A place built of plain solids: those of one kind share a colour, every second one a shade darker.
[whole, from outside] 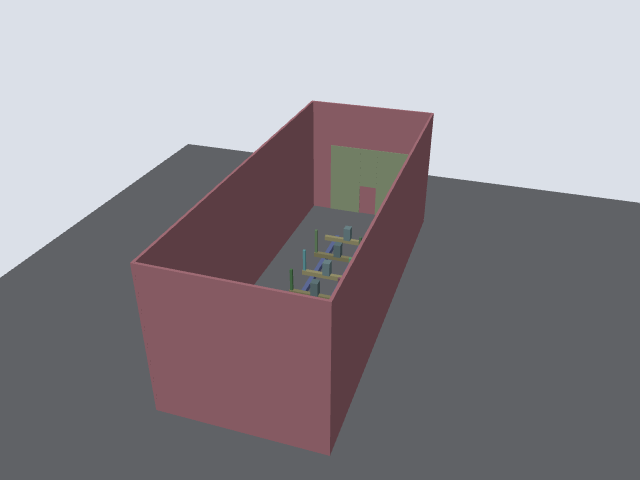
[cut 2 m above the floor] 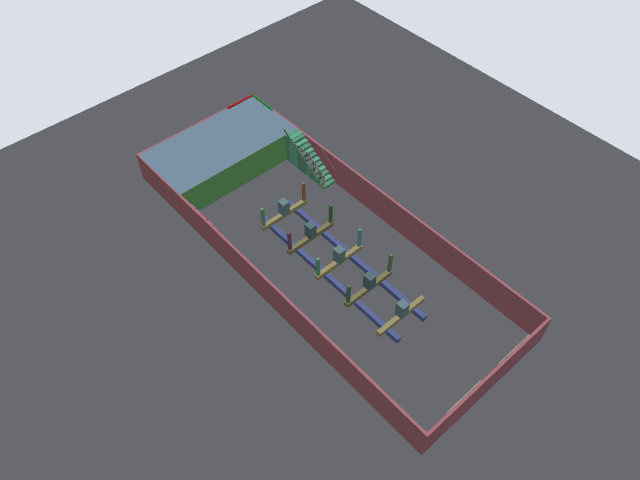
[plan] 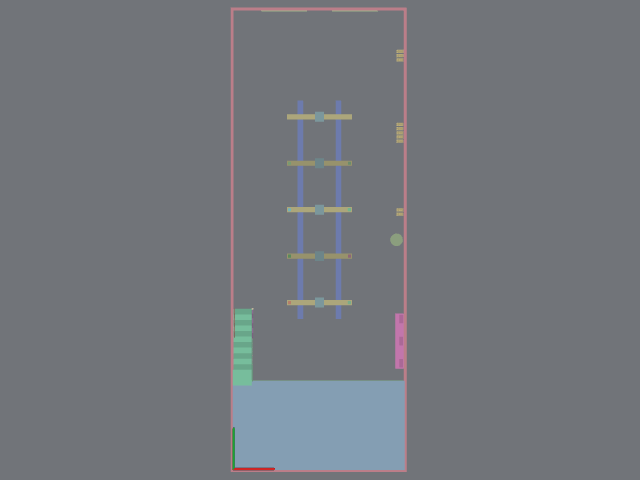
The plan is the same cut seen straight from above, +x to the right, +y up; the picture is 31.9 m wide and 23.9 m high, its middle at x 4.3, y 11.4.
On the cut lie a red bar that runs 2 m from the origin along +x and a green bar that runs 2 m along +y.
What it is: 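A boat hall 8.5 x 22.8 m, 8.3 m high; a lifeboat 13.6 m long and 4.4 m in beam on its cradle down the middle, its keel 1.54 m over the floor; a walk along either side; at the rear a crew gallery 4.4 m deep at 2.51 m over closed stores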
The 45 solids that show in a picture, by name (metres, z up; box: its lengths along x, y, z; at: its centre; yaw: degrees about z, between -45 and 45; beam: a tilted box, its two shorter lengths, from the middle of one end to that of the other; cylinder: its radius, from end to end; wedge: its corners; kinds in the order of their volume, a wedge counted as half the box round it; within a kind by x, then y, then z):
{
 "gal_1": {"box": [8.57, 4.44, 2.56], "at": [4.24, 2.17, 1.23]},
 "wall_1": {"box": [0.15, 23.13, 8.4], "at": [-0.07, 11.41, 4.15]},
 "wall_2": {"box": [8.77, 0.15, 8.4], "at": [4.24, -0.07, 4.15]},
 "wall_3": {"box": [8.77, 0.15, 8.4], "at": [4.24, 22.91, 4.15]},
 "wall_4": {"box": [0.15, 23.13, 8.4], "at": [8.54, 11.41, 4.15]},
 "stair_1": {"box": [0.95, 0.79, 2.38], "at": [0.42, 4.27, 1.14]},
 "stair_2": {"box": [0.95, 0.79, 2.2], "at": [0.42, 4.55, 1.05]},
 "stair_3": {"box": [0.95, 0.79, 2.02], "at": [0.42, 4.82, 0.96]},
 "stair_4": {"box": [0.95, 0.79, 1.84], "at": [0.42, 5.1, 0.87]},
 "stair_5": {"box": [0.95, 0.79, 1.66], "at": [0.42, 5.38, 0.78]},
 "stair_6": {"box": [0.95, 0.79, 1.48], "at": [0.42, 5.65, 0.69]},
 "stair_7": {"box": [0.95, 0.79, 1.3], "at": [0.42, 5.93, 0.6]},
 "stair_8": {"box": [0.95, 0.79, 1.12], "at": [0.42, 6.2, 0.51]},
 "stair_9": {"box": [0.95, 0.79, 0.94], "at": [0.42, 6.48, 0.42]},
 "stair_10": {"box": [0.95, 0.79, 0.77], "at": [0.42, 6.75, 0.33]},
 "stair_11": {"box": [0.95, 0.79, 0.59], "at": [0.42, 7.03, 0.24]},
 "stair_12": {"box": [0.95, 0.79, 0.41], "at": [0.42, 7.3, 0.15]},
 "stair_13": {"box": [0.95, 0.79, 0.23], "at": [0.42, 7.58, 0.06]},
 "beam_1": {"box": [0.28, 10.88, 0.39], "at": [3.32, 12.91, 0.14]},
 "beam_2": {"box": [0.28, 10.88, 0.39], "at": [5.22, 12.91, 0.14]},
 "sdoor_1": {"box": [2.28, 0.05, 5.25], "at": [2.51, 22.8, 2.58]},
 "sdoor_2": {"box": [1.24, 0.05, 2.96], "at": [4.27, 22.8, 3.72]},
 "sdoor_3": {"box": [2.28, 0.05, 5.25], "at": [6.03, 22.8, 2.58]},
 "cross_1": {"box": [3.25, 0.26, 0.3], "at": [4.27, 8.28, 0.49]},
 "cross_2": {"box": [3.25, 0.26, 0.3], "at": [4.27, 10.6, 0.49]},
 "cross_3": {"box": [3.25, 0.26, 0.3], "at": [4.27, 12.91, 0.49]},
 "cross_4": {"box": [3.25, 0.26, 0.3], "at": [4.27, 15.22, 0.49]},
 "cross_5": {"box": [3.25, 0.26, 0.3], "at": [4.27, 17.53, 0.49]},
 "keelblock_1": {"box": [0.46, 0.5, 0.9], "at": [4.27, 8.28, 1.09]},
 "keelblock_2": {"box": [0.46, 0.5, 0.9], "at": [4.27, 10.6, 1.09]},
 "keelblock_3": {"box": [0.46, 0.5, 0.9], "at": [4.27, 12.91, 1.09]},
 "keelblock_4": {"box": [0.46, 0.5, 0.9], "at": [4.27, 15.22, 1.09]},
 "keelblock_5": {"box": [0.46, 0.5, 0.9], "at": [4.27, 17.53, 1.09]},
 "face_1": {"box": [7.57, 0.012, 2.53], "at": [4.68, 4.4, 1.21]},
 "stair_guard_string_1": {"wedge": [[0.93, 4.34, 2.34], [0.93, 4.34, 2.57], [0.93, 7.97, -0.02], [0.93, 7.97, 0.21], [0.97, 4.34, 2.34], [0.97, 4.34, 2.57], [0.97, 7.97, -0.02], [0.97, 7.97, 0.21]]},
 "coils_1": {"cylinder": 0.31, "from": [8.11, 11.41, 0.0], "to": [8.11, 11.41, 0.18]},
 "kit_1": {"box": [0.42, 2.75, 0.04], "at": [8.26, 6.37, 0.43]},
 "shore3e_1": {"box": [0.16, 0.16, 1.67], "at": [5.77, 15.22, 1.47]},
 "shore3w_1": {"box": [0.16, 0.16, 1.67], "at": [2.78, 15.22, 1.47]},
 "shore0e_1": {"box": [0.16, 0.16, 1.46], "at": [5.77, 8.28, 1.37]},
 "shore0w_1": {"box": [0.16, 0.16, 1.46], "at": [2.78, 8.28, 1.37]},
 "shore2e_1": {"box": [0.16, 0.16, 1.46], "at": [5.77, 12.91, 1.37]},
 "shore2w_1": {"box": [0.16, 0.16, 1.46], "at": [2.78, 12.91, 1.37]},
 "shore1e_1": {"box": [0.16, 0.16, 1.45], "at": [5.77, 10.6, 1.36]},
 "shore1w_1": {"box": [0.16, 0.16, 1.45], "at": [2.78, 10.6, 1.36]}
}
